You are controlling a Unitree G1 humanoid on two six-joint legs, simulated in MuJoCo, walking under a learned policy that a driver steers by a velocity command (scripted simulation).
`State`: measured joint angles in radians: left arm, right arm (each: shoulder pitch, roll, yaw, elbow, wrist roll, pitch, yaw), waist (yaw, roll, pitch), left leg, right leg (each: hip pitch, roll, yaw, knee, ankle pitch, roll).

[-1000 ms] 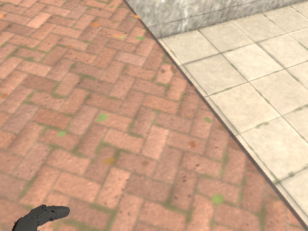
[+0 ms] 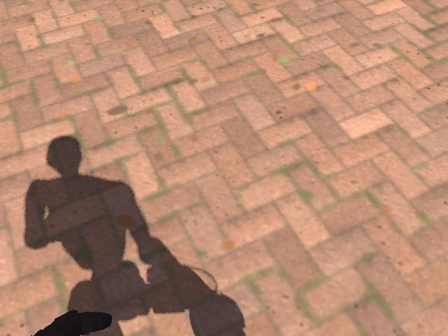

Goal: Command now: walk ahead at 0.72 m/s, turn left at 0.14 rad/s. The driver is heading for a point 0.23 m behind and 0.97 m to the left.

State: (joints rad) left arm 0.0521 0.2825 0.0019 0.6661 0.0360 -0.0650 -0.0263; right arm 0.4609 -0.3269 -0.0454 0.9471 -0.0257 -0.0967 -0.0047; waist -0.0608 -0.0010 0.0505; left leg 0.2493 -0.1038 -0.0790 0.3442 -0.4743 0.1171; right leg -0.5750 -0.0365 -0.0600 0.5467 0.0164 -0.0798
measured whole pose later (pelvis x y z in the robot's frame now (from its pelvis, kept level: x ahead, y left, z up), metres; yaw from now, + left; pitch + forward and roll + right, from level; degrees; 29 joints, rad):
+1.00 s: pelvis +0.43 +0.06 +0.03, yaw +45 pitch +3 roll -1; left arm 0.35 0.33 0.06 0.74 0.04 -0.06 0.02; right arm 0.09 -0.36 -0.08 0.58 -0.05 0.02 0.09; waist 0.05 0.03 -0.05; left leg -0.75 -0.01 -0.06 1.23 -0.19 0.03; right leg -0.09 -0.06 -0.12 0.36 -0.32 0.04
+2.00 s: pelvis +0.65 +0.71 +0.03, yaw +105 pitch +0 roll -1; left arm 0.31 0.33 0.05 0.72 0.04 -0.02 0.01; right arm 0.05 -0.32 -0.06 0.58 -0.02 0.09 0.08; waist 0.04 -0.02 0.08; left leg -0.55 0.05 0.07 0.88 -0.29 0.04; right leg -0.20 -0.13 -0.32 0.50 -0.27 0.02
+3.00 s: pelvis +0.48 +0.93 +0.03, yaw +158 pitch +1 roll -1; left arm 0.37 0.35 0.07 0.75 0.03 0.01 -0.01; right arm 0.12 -0.30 -0.03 0.65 -0.04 0.02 0.09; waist 0.06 -0.03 -0.01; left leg -0.26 0.01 0.05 0.55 -0.39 0.08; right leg -0.16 -0.12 -0.27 0.47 -0.31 0.01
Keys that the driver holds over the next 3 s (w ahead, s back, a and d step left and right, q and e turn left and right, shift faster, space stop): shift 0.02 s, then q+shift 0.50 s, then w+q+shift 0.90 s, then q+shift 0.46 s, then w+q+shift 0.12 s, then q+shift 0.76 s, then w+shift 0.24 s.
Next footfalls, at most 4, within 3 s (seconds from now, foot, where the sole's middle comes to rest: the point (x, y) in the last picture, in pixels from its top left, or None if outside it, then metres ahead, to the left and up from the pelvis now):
0.42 left None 0.43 0.09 -0.74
0.80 right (252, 315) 0.49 -0.07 -0.74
1.24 left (83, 321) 0.51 0.41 -0.74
1.64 right None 0.77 0.78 -0.74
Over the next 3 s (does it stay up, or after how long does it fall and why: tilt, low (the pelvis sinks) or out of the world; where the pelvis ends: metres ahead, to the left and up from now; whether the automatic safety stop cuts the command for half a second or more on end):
stays up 0.48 0.93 0.03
